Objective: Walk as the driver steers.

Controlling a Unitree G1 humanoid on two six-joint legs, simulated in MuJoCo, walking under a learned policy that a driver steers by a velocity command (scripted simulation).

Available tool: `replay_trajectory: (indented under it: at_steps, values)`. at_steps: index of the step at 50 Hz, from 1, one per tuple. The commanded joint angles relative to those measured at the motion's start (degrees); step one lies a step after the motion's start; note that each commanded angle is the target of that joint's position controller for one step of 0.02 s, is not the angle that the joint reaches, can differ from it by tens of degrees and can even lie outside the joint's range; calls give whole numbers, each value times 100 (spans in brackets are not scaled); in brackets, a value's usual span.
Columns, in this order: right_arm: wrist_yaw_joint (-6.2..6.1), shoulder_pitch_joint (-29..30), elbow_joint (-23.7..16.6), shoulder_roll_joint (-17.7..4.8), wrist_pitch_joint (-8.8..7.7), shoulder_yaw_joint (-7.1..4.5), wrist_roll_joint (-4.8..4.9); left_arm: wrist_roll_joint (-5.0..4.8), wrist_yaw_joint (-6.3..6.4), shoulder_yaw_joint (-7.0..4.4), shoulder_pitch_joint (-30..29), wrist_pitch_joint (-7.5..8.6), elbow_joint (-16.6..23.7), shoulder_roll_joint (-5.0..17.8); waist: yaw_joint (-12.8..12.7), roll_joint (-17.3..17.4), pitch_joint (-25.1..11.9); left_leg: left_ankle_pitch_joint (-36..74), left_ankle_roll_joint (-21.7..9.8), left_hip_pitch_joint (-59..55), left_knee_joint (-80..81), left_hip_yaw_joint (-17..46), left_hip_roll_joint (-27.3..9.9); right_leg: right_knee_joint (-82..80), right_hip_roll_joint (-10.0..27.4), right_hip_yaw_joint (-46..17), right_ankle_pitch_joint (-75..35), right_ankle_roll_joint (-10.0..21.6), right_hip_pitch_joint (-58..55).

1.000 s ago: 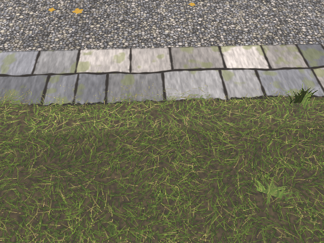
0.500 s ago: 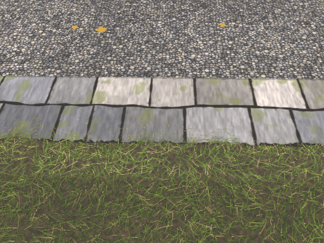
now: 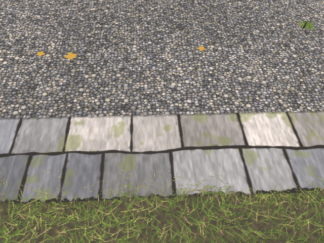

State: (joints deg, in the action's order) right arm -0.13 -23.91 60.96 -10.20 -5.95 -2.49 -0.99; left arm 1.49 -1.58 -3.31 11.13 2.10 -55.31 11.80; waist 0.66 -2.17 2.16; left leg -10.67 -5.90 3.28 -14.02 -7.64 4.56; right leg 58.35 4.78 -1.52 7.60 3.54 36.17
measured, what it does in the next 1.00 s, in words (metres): walks ahead, turning right: right foot, then left foot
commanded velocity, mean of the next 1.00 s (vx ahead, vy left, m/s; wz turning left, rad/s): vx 0.50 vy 0.00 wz -0.37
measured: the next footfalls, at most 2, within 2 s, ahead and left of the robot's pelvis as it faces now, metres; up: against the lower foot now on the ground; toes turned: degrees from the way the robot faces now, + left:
right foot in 0.28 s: +0.29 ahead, -0.10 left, +0.00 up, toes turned -13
left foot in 0.84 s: +0.65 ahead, -0.06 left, +0.00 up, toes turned -22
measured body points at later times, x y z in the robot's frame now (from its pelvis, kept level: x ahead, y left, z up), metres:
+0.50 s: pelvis +0.26 -0.07 -0.01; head +0.29 -0.08 +0.44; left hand +0.36 +0.19 -0.14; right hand +0.31 -0.34 -0.13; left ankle +0.34 +0.10 -0.66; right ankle +0.25 -0.09 -0.75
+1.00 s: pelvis +0.55 -0.10 -0.01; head +0.57 -0.10 +0.44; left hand +0.69 +0.13 -0.15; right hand +0.52 -0.38 -0.13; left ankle +0.61 -0.05 -0.75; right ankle +0.43 -0.17 -0.66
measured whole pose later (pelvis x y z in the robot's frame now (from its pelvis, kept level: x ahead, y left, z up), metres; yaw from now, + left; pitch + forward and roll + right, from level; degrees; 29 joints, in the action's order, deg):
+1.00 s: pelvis +0.55 -0.10 -0.01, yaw -24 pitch +0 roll +1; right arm 0.7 -13.7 49.1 -13.7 -3.9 -2.6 -1.2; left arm 1.8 -0.7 -2.8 18.6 3.3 -51.5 14.7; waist -1.1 -2.1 2.7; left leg -9.5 -4.7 15.0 -24.6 -4.1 3.6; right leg 65.9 -1.7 -2.5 19.1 4.7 23.0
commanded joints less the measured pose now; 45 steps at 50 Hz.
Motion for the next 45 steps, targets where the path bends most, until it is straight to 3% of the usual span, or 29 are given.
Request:
replay_trajectory:
  at_steps: [1, 5, 8, 11, 13, 14, 15, 16, 17, 18, 19, 20, 22, 25, 31, 36, 38, 39, 40, 41, 42, 43, 44, 45]
  values:
    - [-40, -185, -243, -526, -105, -40, 5, -38, -38, 13, -214, -2, 305, 131, -59, 539, 389, 1714, -179, 225, 806, 629, -1535, -571, -40, 80, -653, -30, 329]
    - [-114, -503, -158, -541, -121, -15, 7, -32, -68, 109, -931, 27, 571, 20, 128, 568, 478, 2404, -108, -232, 729, 186, -1617, -1632, -142, 525, -986, 47, 190]
    - [-183, -712, -63, -619, -77, -30, -20, -12, -83, 119, -1259, 52, 764, 49, 192, 563, 519, 3180, -120, -848, 383, -48, -1784, -2134, -270, 802, -612, 217, 146]
    - [-262, -545, -85, -823, -17, -80, -33, 12, -38, 38, -828, 59, 710, 177, -90, 747, 171, 5449, -68, -1198, -630, -329, -1893, -2321, -699, 1123, 182, 545, -619]
    - [-257, -385, -165, -986, 71, -136, -48, 32, 0, -97, 188, 93, 417, 389, -509, 826, -408, 5857, -82, -1059, -2249, -444, -1912, -2626, -1041, 1180, 535, 844, -1745]
    - [-220, -222, -281, -1035, 90, -153, -13, 105, 29, -220, 985, 124, 192, 629, -921, 666, -779, 4874, 24, -261, -3587, -524, -1814, -3094, -903, 758, 424, 1085, -2955]
    - [-143, -186, -592, -731, 62, -96, 77, 162, 99, -410, 1504, 114, 181, 1235, -1026, -202, -1379, 1861, 240, 1477, -5708, -617, -1311, -3246, 584, -1292, 732, 1665, -4471]
    - [-46, -34, -959, -622, 7, -105, 104, 45, 71, -458, 1256, 42, 268, 1494, -662, -872, -1669, -2009, 410, 3367, -7177, 299, -96, -4086, 1621, -4152, 232, 2408, -5317]
    - [-13, 596, -1098, -818, -49, -132, 17, -81, 85, -421, 1035, -3, 238, 1350, -636, -33, -964, -1414, 328, 4004, -7031, 1000, -608, -4240, 1379, -3319, 336, 2145, -4845]
    - [14, 762, -1194, -811, -116, -120, 64, -103, 103, -352, 722, 1, 278, 1075, -457, 192, -453, -902, 333, 3928, -6571, 963, -809, -4407, 1232, -2696, 66, 1887, -4106]
    - [0, 697, -1142, -772, -109, -130, 46, -94, 111, -284, 466, 22, 318, 828, -175, 555, -116, -707, 375, 3600, -6039, 951, -981, -4537, 944, -2210, -481, 1608, -3451]
    - [-7, 646, -1155, -730, -9, -128, -64, -136, 144, -232, 342, 63, 341, 695, 10, 554, -12, -677, 476, 3273, -5688, 959, -1077, -4588, 663, -1813, -928, 1445, -3005]
    - [37, 550, -1188, -625, 218, -114, -187, -172, 164, -201, 425, 180, 347, 712, 138, 339, -106, -647, 654, 2925, -5276, 892, -1111, -4624, 371, -1437, -1524, 1365, -2692]
    - [80, 1085, -1461, -637, 357, -110, -181, -175, 164, -248, 788, 235, 321, 976, 43, 144, -35, -148, 848, 3201, -4627, 742, -1111, -4697, 147, -1255, -1843, 1246, -2601]
    - [145, 2306, -1940, -688, 381, -60, -135, -157, 172, -206, 1560, 192, 296, 927, -450, -129, -5, 938, 842, 3805, -3234, 674, -959, -4595, 70, -1325, -2207, 845, -3479]
    - [204, 3029, -2245, -661, 293, 45, -82, -71, 257, -131, 1930, 215, 209, 897, -686, -192, 143, 1017, 578, 3690, -2241, 527, -717, -4427, 284, -1371, -2765, 830, -4189]
    - [196, 2879, -2276, -765, 238, 34, -60, -36, 297, -136, 1796, 238, 226, 1010, -508, -238, 161, 779, 378, 3239, -1862, 565, -626, -4260, 431, -1376, -3211, 758, -4291]
    - [170, 2507, -2179, -849, 208, 3, -53, -31, 307, -146, 1609, 256, 263, 1090, -298, -265, 75, 573, 257, 2656, -1675, 531, -493, -4014, 417, -1267, -3843, 652, -4191]
    - [118, 1987, -2013, -977, 180, -56, -38, -20, 300, -156, 1519, 275, 271, 1158, -82, -293, -169, 342, 147, 1953, -1594, 478, -295, -3518, 372, -1207, -4596, 570, -4143]
    - [54, 1167, -1756, -1079, 135, -117, -25, -19, 264, -155, 1420, 285, 264, 1190, 309, -140, -572, 515, 20, 1011, -1243, 425, -198, -2590, 177, -1024, -4794, 483, -4031]
    - [-29, 292, -1577, -1301, 84, -193, -132, -61, 230, -110, 1411, 311, 351, 1054, 663, 90, -1162, 404, -199, -394, -1239, 1071, -866, -1322, -36, -906, -3540, 417, -3186]
    - [-53, -289, -1550, -1938, 93, -353, -272, -279, 194, -11, 2084, 315, 448, 540, 491, 1299, -2051, 121, -920, -2035, -1154, 3529, -2496, 833, -912, -394, -501, 144, -1527]
    - [41, -86, -1449, -1719, 199, -347, -99, -176, 206, -68, 2208, 296, 381, 846, 321, 1443, -2000, -107, -1205, -1875, -357, 5026, -2860, 1635, -1225, -431, 2139, 168, -624]
    - [71, 527, -1552, -1306, 231, -254, 2, -37, 207, -93, 1751, 252, 418, 940, 106, 765, -914, -818, -1114, -912, -201, 4323, -2647, 1854, -833, -539, 1699, 187, -267]
Keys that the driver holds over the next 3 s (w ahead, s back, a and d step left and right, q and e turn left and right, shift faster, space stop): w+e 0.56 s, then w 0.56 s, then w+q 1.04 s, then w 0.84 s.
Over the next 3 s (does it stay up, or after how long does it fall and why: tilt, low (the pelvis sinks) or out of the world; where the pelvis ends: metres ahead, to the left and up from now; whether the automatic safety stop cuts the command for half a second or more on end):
stays up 1.57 -0.23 -0.18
